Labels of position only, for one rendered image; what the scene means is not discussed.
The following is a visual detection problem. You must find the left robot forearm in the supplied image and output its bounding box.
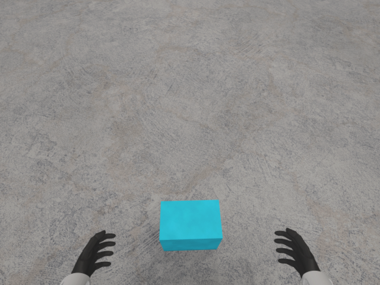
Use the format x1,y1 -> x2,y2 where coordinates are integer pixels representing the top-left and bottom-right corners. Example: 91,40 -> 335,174
60,273 -> 91,285

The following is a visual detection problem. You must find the left robot hand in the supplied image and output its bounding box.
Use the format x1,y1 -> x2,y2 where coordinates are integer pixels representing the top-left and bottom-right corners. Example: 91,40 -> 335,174
71,230 -> 116,277

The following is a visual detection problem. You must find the right robot hand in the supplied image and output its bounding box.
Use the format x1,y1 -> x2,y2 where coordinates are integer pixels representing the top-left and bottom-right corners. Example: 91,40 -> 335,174
274,228 -> 320,278

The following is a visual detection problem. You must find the right robot forearm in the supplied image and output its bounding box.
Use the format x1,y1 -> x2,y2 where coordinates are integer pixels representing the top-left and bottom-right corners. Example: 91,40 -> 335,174
302,271 -> 333,285

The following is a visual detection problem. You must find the carton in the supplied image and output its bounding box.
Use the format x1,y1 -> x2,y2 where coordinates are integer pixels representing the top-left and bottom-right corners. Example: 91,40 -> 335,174
159,199 -> 223,251

